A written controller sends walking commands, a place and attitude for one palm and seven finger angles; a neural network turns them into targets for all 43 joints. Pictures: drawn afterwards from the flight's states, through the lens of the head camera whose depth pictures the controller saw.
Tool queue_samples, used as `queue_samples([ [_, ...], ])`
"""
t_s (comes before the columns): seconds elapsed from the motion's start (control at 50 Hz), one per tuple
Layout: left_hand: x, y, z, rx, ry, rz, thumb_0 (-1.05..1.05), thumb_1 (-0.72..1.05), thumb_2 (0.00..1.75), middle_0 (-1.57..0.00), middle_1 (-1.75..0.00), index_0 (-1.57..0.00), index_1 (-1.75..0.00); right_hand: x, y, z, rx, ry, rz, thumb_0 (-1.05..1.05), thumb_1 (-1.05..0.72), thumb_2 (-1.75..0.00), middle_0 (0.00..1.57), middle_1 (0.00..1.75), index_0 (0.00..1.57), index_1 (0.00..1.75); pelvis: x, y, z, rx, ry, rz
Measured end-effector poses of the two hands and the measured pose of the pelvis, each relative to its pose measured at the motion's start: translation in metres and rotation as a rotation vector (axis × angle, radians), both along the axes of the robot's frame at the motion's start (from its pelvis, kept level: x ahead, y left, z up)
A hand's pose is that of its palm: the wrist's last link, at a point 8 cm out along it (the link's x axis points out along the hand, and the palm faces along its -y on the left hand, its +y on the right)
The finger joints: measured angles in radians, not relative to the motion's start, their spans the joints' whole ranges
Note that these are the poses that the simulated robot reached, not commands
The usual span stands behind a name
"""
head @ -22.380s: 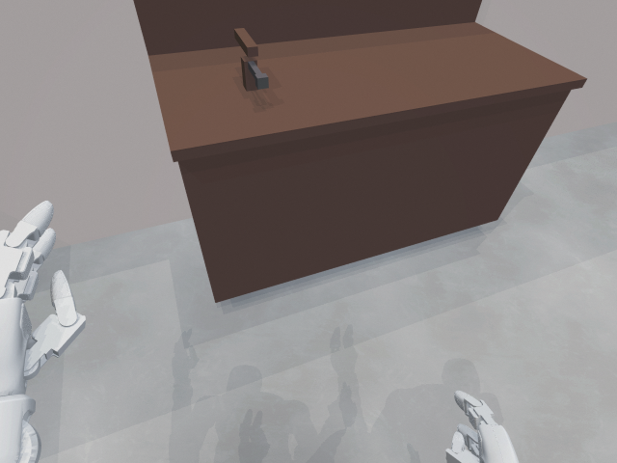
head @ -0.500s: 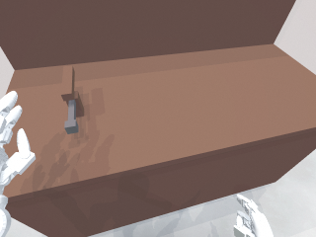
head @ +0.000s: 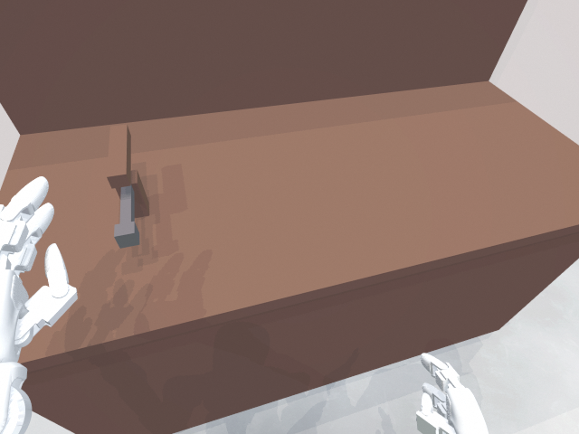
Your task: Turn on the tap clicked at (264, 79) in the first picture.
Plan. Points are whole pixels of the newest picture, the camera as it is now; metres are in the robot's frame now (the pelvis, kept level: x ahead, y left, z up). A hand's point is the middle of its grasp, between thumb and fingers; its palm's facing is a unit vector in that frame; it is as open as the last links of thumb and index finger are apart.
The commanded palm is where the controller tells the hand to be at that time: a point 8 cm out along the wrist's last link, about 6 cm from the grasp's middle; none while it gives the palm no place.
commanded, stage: look again from close up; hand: left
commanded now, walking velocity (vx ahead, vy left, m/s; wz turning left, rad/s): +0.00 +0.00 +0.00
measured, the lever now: (127, 234) +0.37 +0.28 +0.06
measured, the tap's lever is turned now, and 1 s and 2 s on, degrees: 0 0 0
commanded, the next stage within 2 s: come to a stop and stand still in 0.20 s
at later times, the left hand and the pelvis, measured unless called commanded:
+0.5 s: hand (85, 269) +0.24 +0.25 +0.16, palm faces +0.33 -0.88 -0.34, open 7.4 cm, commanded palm +0.19 +0.29 +0.18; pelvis +0.02 +0.01 +0.00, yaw -1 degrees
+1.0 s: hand (68, 252) +0.26 +0.28 +0.15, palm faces +0.37 -0.84 -0.40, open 7.4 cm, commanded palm +0.19 +0.29 +0.18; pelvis +0.03 +0.01 -0.01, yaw +1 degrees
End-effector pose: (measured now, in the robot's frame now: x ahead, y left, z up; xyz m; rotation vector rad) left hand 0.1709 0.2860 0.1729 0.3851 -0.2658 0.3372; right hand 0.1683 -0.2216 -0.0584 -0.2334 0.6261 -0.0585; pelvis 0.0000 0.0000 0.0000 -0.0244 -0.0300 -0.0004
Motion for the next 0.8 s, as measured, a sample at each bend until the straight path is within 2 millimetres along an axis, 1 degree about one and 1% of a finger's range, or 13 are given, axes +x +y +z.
queue_samples([
  [0.12, 0.01, 0.0, -0.004, -0.013, 0.014, -0.006, 0.02, 0.89, 0.9, -0.21, -0.3, -0.21, -0.3, 0.012, 0.005, 0.006, -0.007, -0.021, 0.002, 0.02, -0.9, -0.9, 0.2, 0.3, 0.2, 0.3, 0.006, 0.004, 0.001, 0.002, 0.0, -0.007],
  [0.26, 0.021, 0.001, 0.0, 0.003, 0.013, -0.026, 0.02, 0.89, 0.9, -0.21, -0.3, -0.21, -0.3, 0.022, 0.01, 0.009, -0.008, -0.025, -0.001, 0.02, -0.9, -0.9, 0.21, 0.3, 0.2, 0.3, 0.013, 0.007, 0.002, 0.004, 0.001, -0.015],
  [0.36, 0.025, 0.002, 0.002, 0.015, 0.02, -0.03, 0.02, 0.89, 0.9, -0.21, -0.3, -0.21, -0.3, 0.025, 0.012, 0.008, -0.006, -0.013, -0.009, 0.02, -0.9, -0.9, 0.21, 0.3, 0.2, 0.3, 0.018, 0.009, 0.003, 0.005, 0.002, -0.018],
  [0.52, 0.032, 0.002, -0.003, 0.004, 0.05, -0.022, 0.02, 0.89, 0.9, -0.21, -0.3, -0.21, -0.3, 0.025, 0.013, 0.003, -0.004, 0.015, -0.016, 0.02, -0.9, -0.9, 0.21, 0.3, 0.2, 0.3, 0.022, 0.01, 0.004, 0.008, 0.005, -0.023],
  [0.54, 0.035, 0.002, 0.003, 0.052, 0.038, -0.034, 0.02, 0.89, 0.9, -0.21, -0.3, -0.21, -0.3, 0.024, 0.014, 0.003, -0.012, 0.018, -0.012, 0.02, -0.9, -0.9, 0.2, 0.3, 0.2, 0.3, 0.021, 0.009, 0.003, 0.003, 0.004, -0.008],
  [0.56, 0.041, 0.005, 0.015, 0.135, -0.002, -0.044, 0.02, 0.89, 0.9, -0.21, -0.3, -0.21, -0.3, 0.023, 0.016, 0.002, -0.018, 0.018, 0.004, 0.02, -0.9, -0.9, 0.2, 0.3, 0.2, 0.3, 0.019, 0.008, 0.001, 0.0, 0.01, 0.009],
  [0.58, 0.046, 0.011, 0.028, 0.195, -0.055, -0.033, 0.02, 0.88, 0.9, -0.22, -0.3, -0.21, -0.31, 0.021, 0.018, -0.001, -0.022, 0.029, 0.024, 0.02, -0.9, -0.9, 0.2, 0.3, 0.2, 0.3, 0.018, 0.005, 0.0, 0.002, 0.015, 0.018],
  [0.62, 0.054, 0.025, 0.05, 0.255, -0.159, 0.015, 0.02, 0.88, 0.9, -0.22, -0.3, -0.22, -0.31, 0.018, 0.018, -0.006, -0.032, 0.069, 0.065, 0.01, -0.9, -0.9, 0.2, 0.3, 0.2, 0.3, 0.017, 0.001, -0.002, 0.003, 0.03, 0.013],
  [0.66, 0.059, 0.035, 0.061, 0.261, -0.225, 0.048, 0.02, 0.88, 0.9, -0.22, -0.3, -0.22, -0.31, 0.015, 0.015, -0.009, -0.032, 0.097, 0.073, 0.01, -0.9, -0.9, 0.21, 0.3, 0.2, 0.3, 0.019, -0.001, -0.002, 0.003, 0.049, -0.003],
  [0.68, 0.061, 0.037, 0.062, 0.248, -0.237, 0.05, 0.02, 0.89, 0.9, -0.21, -0.3, -0.21, -0.3, 0.014, 0.013, -0.009, -0.027, 0.1, 0.068, 0.01, -0.9, -0.9, 0.21, 0.3, 0.21, 0.3, 0.021, 0.0, -0.003, 0.002, 0.058, -0.009],
  [0.72, 0.062, 0.03, 0.053, 0.205, -0.218, 0.02, 0.02, 0.89, 0.9, -0.21, -0.3, -0.21, -0.3, 0.01, 0.007, -0.01, -0.016, 0.099, 0.052, 0.02, -0.9, -0.9, 0.21, 0.3, 0.21, 0.3, 0.025, 0.003, -0.003, 0.0, 0.069, -0.016],
  [0.8, 0.056, 0.007, 0.011, 0.099, -0.059, -0.078, 0.01, 0.9, 0.9, -0.2, -0.3, -0.2, -0.3, 0.003, -0.005, -0.015, -0.016, 0.123, 0.013, 0.01, -0.9, -0.9, 0.21, 0.3, 0.21, 0.3, 0.034, 0.011, -0.003, 0.008, 0.071, -0.021],
])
